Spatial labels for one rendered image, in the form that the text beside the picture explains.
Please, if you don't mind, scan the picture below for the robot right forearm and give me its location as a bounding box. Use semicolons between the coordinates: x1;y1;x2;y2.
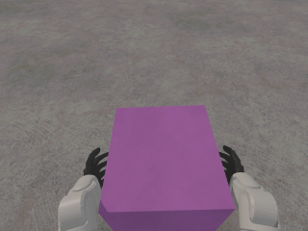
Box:
229;172;281;231

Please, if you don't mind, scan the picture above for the left robot hand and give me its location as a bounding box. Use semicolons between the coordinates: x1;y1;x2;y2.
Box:
84;147;109;189

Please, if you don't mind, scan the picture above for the right robot hand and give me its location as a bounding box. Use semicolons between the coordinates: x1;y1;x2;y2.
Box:
218;145;244;186

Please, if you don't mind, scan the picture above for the carton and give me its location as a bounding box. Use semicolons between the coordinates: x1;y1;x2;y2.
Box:
98;105;236;231

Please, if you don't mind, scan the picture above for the robot left forearm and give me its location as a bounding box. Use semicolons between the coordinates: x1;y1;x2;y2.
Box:
58;174;102;231

